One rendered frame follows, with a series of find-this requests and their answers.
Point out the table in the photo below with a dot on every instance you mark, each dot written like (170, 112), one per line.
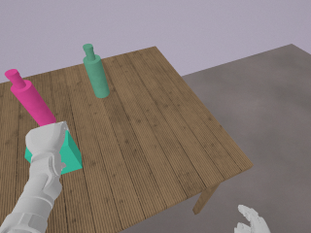
(146, 147)

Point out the robot right hand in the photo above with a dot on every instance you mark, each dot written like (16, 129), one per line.
(257, 223)

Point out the robot left forearm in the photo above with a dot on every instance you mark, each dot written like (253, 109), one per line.
(34, 205)

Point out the sponge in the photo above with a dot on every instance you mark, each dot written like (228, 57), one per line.
(69, 153)

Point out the robot left hand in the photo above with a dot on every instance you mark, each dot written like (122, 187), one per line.
(47, 137)

